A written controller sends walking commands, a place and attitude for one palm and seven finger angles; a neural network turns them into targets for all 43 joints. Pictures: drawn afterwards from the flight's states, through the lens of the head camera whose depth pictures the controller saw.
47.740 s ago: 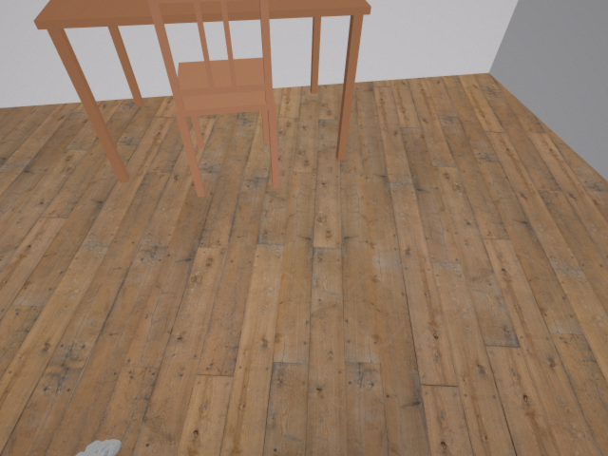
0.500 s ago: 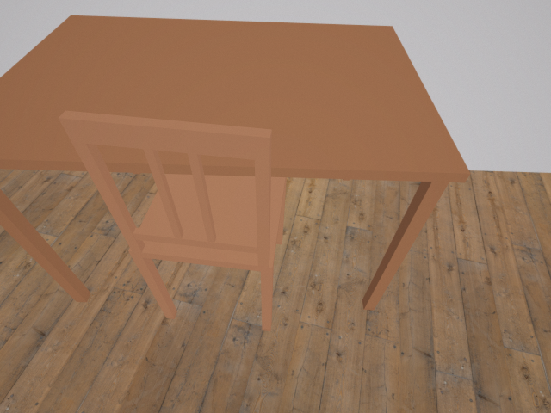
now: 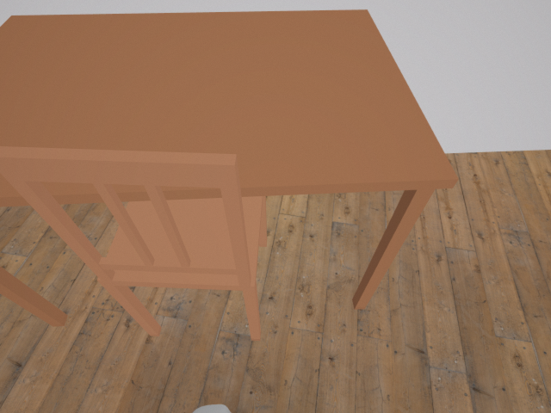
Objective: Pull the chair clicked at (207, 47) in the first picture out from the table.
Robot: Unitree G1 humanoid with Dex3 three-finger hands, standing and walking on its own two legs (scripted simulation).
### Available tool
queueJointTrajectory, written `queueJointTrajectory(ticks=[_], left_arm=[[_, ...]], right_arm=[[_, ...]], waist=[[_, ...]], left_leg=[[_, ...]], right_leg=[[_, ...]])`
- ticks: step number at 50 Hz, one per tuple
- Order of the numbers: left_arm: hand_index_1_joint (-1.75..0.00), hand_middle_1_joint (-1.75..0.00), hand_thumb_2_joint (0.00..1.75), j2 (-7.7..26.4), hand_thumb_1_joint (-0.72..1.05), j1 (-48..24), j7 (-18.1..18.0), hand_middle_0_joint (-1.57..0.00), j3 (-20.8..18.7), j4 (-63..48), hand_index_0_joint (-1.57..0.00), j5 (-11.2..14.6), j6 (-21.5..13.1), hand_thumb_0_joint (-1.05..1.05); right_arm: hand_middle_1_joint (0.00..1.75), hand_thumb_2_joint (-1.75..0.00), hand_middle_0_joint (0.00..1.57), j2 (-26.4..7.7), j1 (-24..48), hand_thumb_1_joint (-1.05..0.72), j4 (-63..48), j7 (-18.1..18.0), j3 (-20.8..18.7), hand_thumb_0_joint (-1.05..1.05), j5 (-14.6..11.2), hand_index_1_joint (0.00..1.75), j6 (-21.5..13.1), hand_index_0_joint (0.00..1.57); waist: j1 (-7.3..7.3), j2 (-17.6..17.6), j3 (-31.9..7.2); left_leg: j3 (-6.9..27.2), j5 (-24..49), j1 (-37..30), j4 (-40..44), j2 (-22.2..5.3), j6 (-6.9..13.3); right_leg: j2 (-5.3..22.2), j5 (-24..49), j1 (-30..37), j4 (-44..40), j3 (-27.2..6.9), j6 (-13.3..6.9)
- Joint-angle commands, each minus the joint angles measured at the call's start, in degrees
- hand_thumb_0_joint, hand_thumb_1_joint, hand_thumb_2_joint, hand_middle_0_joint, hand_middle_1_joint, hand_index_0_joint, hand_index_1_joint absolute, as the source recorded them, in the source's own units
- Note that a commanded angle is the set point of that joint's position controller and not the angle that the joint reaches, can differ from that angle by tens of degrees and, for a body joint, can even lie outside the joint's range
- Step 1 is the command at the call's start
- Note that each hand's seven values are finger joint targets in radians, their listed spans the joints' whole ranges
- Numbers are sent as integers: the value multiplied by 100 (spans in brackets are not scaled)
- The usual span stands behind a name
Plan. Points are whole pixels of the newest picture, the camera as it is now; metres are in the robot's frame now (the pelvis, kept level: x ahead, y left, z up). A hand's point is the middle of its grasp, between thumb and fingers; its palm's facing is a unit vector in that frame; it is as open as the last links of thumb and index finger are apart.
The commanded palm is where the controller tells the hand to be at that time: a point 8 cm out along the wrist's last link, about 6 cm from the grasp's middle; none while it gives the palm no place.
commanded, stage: come to a stop and stand still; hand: left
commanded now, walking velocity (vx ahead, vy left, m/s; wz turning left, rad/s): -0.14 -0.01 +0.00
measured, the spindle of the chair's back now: (128, 227) +0.44 +0.32 -0.08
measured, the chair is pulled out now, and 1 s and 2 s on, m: -0.09 -0.09 -0.09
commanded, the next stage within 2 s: look again from close up in 0.78 s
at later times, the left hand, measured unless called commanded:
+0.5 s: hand out of the picture +0.02 +0.19 -0.18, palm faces +0.00 -0.97 -0.23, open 7.4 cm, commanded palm none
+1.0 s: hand out of the picture +0.06 +0.21 -0.17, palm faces -0.04 -0.98 -0.21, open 7.4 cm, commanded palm none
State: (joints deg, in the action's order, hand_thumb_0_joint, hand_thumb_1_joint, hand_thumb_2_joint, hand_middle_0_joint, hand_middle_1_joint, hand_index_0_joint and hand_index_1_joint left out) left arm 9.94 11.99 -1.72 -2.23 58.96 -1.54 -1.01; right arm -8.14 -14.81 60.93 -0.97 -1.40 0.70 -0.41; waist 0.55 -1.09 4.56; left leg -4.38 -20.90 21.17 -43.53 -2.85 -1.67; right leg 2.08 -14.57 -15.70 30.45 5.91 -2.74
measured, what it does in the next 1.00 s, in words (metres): steps on the spot: left foot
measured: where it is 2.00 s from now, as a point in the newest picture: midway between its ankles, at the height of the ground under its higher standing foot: outside the picture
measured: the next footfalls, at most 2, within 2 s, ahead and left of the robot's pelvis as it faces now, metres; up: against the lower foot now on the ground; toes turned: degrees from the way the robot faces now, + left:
left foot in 0.06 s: +0.08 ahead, +0.14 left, +0.00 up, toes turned +2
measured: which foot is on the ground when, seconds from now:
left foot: up 0.00-0.04, down 0.06-1.00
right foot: down 0.00-1.00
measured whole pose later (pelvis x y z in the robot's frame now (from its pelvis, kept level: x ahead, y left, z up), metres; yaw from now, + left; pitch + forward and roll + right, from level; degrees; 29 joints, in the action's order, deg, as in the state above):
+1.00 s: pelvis +0.02 +0.03 +0.00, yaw -2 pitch -1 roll +0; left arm 10.2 15.0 -1.6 0.7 59.5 -0.7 -0.4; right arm -8.8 -17.6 62.0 -0.3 0.6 0.8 -0.6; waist 0.9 0.0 2.2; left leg -4.8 -13.3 13.4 -27.3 -1.1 0.8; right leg 1.9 -15.1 -12.4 28.2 3.8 -0.1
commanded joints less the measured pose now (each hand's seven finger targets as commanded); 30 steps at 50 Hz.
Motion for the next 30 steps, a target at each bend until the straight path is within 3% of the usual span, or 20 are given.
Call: queueJointTrajectory(ticks=[1,2,3,4,5,7,9,13,14,18,19,20,21,22,23,24,26,28,30], left_arm=[[-30,-30,90,799,90,258,-21,-20,-142,-231,-20,72,52,0],[-30,-30,90,629,90,339,-11,-20,-112,-267,-20,75,105,0],[-30,-30,90,454,90,482,-10,-20,-75,-304,-20,57,141,0],[-30,-30,90,317,90,535,-29,-20,-49,-305,-20,46,151,0],[-30,-30,90,311,90,538,-34,-20,-39,-229,-20,54,165,0],[-30,-30,90,362,90,639,-16,-20,-12,-128,-20,69,160,0],[-30,-30,90,417,90,695,-1,-20,-2,-81,-20,60,146,0],[-30,-30,90,579,90,640,11,-20,-10,-127,-20,19,88,0],[-30,-30,90,589,90,617,12,-20,-13,-147,-20,17,76,0],[-30,-30,90,649,90,539,6,-20,-12,-192,-20,19,72,0],[-30,-30,90,708,90,1003,-189,-20,9,-196,-20,-4,51,0],[-30,-30,90,1010,90,554,-165,-20,-27,-505,-20,2,5,0],[-30,-30,90,938,90,568,-166,-20,-57,-605,-20,2,-33,0],[-30,-30,90,932,90,524,-170,-20,-51,-661,-20,-5,-63,0],[-30,-30,90,900,90,404,-160,-20,-32,-673,-20,14,-96,0],[-30,-30,90,822,90,367,-152,-20,-15,-708,-20,24,-99,0],[-30,-30,90,694,90,397,-122,-20,29,-713,-20,34,-1,0],[-30,-30,90,653,90,523,-83,-20,56,-668,-20,40,35,0],[-30,-30,90,638,90,627,-64,-20,70,-614,-20,44,30,0]], right_arm=[[30,-90,20,-231,-853,-90,-7,-51,-29,0,-11,30,-7,20],[30,-90,20,-454,-765,-90,-59,-73,-78,0,11,30,-44,20],[30,-90,20,-689,-583,-90,-202,-91,-101,0,40,30,-67,20],[30,-90,20,-837,-352,-90,-323,-85,-106,0,63,30,-44,20],[30,-90,20,-778,-109,-90,-335,-93,-85,0,45,30,-72,20],[30,-90,20,-756,176,-90,-419,-128,-76,0,22,30,-81,20],[30,-90,20,-786,222,-90,-453,-149,-107,0,16,30,-79,20],[30,-90,20,-744,220,-90,-509,-133,-184,0,-6,30,-4,20],[30,-90,20,-740,195,-90,-505,-128,-187,0,-4,30,10,20],[30,-90,20,-585,206,-90,-483,-87,-146,0,-5,30,63,20],[30,-90,20,-1042,402,-90,-777,-58,-266,0,-75,30,19,20],[30,-90,20,-571,144,-90,-912,17,-202,0,-35,30,95,20],[30,-90,20,-537,197,-90,-976,46,-158,0,-8,30,95,20],[30,-90,20,-473,112,-90,-988,60,-148,0,-15,30,75,20],[30,-90,20,-402,6,-90,-943,74,-96,0,-3,30,70,20],[30,-90,20,-457,-120,-90,-924,76,-85,0,-1,30,39,20],[30,-90,20,-640,-62,-90,-924,69,-75,0,27,30,11,20],[30,-90,20,-718,-5,-90,-920,59,-38,0,51,30,-9,20],[30,-90,20,-753,-39,-90,-916,58,-28,0,55,30,-10,20]], waist=[[31,-289,-431],[-38,203,-400],[-160,625,-343],[-208,665,-196],[-235,1136,-266],[-288,1164,-341],[-265,967,-474],[-92,86,-599],[-55,14,-646],[-18,-187,-568],[-142,-129,-937],[108,-529,-1059],[1,-474,-919],[107,-267,-811],[175,52,-757],[214,-18,-496],[77,305,-25],[-47,503,246],[-79,201,206]], left_leg=[[-30,1276,-1355,1856,38,-9],[377,2099,-1399,1974,-365,169],[906,2846,-1085,2145,-953,473],[1028,2972,-582,2203,-1154,646],[1165,2996,-407,2478,-1156,736],[1064,3071,-571,2512,-1063,791],[933,3264,-869,2343,-999,771],[564,2464,-1149,1874,-621,455],[466,2338,-1179,1769,-534,376],[326,1316,-1097,1816,-358,236],[69,1185,-1071,785,-404,81],[-22,120,-467,542,17,98],[58,-106,-317,460,40,145],[94,83,-400,659,65,170],[79,419,-812,1135,42,180],[234,672,-903,1394,-27,225],[638,589,-518,1801,-308,357],[883,144,-49,2223,-378,440],[886,-201,66,2343,-311,420]], right_leg=[[922,1352,-293,-462,-771,-321],[602,757,-417,-184,-663,-90],[290,-53,-269,-39,-430,119],[141,-545,-10,8,-310,217],[126,-529,263,234,-220,270],[175,-445,363,286,-338,267],[212,-162,318,108,-403,270],[402,1263,144,-420,-713,183],[476,1495,96,-431,-781,146],[615,840,-71,-778,-947,58],[877,2770,241,-882,-1398,281],[1128,1447,437,-918,-1529,-102],[1161,914,304,-973,-1656,-410],[1125,979,194,-899,-1556,-525],[1019,737,-16,-815,-1321,-453],[788,390,-282,-698,-1110,-278],[394,-747,-520,-642,-828,-47],[225,-879,-267,-612,-688,37],[238,-920,-118,-670,-730,44]])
